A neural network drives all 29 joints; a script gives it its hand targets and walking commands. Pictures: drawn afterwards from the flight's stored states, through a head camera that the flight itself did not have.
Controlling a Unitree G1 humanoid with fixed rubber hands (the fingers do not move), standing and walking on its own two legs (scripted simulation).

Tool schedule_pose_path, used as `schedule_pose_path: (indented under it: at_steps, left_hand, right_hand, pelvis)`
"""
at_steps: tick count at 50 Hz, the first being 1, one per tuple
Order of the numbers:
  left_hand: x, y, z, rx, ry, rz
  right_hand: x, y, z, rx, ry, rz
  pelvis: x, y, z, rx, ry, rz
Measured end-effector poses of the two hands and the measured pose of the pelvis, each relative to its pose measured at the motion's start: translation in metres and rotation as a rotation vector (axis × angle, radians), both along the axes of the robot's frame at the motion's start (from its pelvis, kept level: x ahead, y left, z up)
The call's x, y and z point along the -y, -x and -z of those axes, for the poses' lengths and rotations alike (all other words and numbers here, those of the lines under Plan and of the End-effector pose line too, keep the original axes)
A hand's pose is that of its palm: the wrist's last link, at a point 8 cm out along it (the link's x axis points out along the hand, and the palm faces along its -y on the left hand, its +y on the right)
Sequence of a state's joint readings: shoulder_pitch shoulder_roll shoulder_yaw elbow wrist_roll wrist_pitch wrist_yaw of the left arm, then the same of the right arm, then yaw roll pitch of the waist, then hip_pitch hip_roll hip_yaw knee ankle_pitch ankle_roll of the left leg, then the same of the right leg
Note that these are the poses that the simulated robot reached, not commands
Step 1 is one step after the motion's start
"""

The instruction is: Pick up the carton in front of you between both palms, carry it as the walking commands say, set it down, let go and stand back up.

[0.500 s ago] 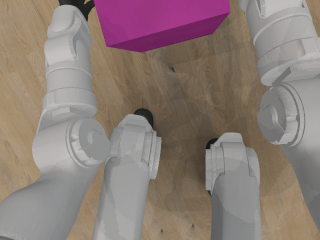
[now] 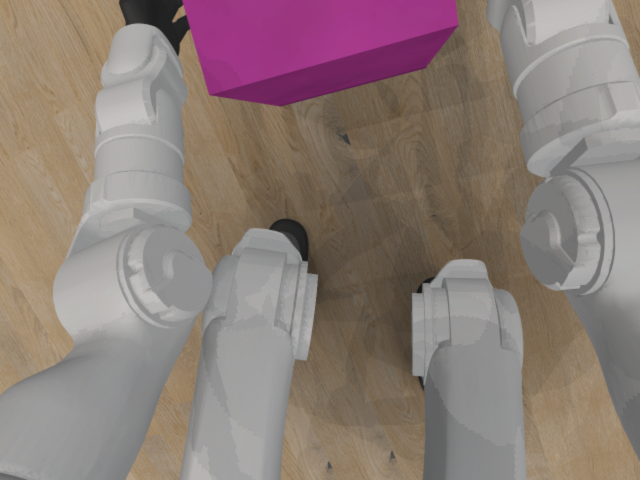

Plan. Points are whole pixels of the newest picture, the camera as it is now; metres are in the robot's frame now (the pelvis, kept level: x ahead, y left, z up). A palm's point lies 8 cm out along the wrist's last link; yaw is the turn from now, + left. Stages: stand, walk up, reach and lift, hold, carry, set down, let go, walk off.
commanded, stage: set down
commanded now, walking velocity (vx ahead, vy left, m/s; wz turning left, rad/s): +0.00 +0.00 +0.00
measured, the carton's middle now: out of the picture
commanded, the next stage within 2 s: let go in 1.32 s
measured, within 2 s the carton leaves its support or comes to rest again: neither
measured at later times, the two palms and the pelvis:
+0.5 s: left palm out of the picture +0.51 +0.26 -0.13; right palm out of the picture +0.60 -0.09 -0.12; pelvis -0.03 +0.03 +0.00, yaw -2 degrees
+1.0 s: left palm out of the picture +0.51 +0.26 +0.02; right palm out of the picture +0.61 -0.11 +0.01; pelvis +0.02 +0.02 +0.12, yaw -2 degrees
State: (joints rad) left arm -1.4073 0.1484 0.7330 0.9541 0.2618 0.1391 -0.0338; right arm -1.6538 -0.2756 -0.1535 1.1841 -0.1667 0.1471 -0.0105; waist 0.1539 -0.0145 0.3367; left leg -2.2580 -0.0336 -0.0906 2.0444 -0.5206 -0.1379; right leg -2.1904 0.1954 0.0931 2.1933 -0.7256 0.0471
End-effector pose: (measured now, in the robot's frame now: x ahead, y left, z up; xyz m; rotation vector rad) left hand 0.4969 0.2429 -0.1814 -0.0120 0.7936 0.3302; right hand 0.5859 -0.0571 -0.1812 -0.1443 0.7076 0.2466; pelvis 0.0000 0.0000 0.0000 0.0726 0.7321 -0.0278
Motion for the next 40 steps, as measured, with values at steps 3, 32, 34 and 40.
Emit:
schedule_pose_path:
  at_steps: [3, 32, 34, 40]
  left_hand:
    - [-0.003, 0.012, 0.015, -0.048, -0.015, -0.005]
    - [-0.038, 0.004, -0.102, 0.14, -0.007, -0.124]
    - [-0.04, 0.001, -0.118, 0.145, -0.015, -0.123]
    - [-0.026, -0.023, -0.159, 0.185, -0.025, -0.072]
  right_hand:
    - [0.014, 0.007, 0.018, -0.02, 0.04, 0.019]
    - [0.033, -0.014, -0.113, 0.056, 0.101, 0.098]
    - [0.032, -0.02, -0.128, 0.055, 0.083, 0.102]
    - [0.047, -0.037, -0.161, 0.09, 0.054, 0.14]
  pelvis:
    - [-0.002, 0.001, -0.001, 0.005, 0.001, 0.007]
    - [-0.021, 0.031, -0.033, 0.066, 0.024, 0.002]
    - [-0.02, 0.028, -0.043, 0.046, 0.023, 0.0]
    - [-0.018, 0.011, -0.062, -0.023, 0.021, -0.001]
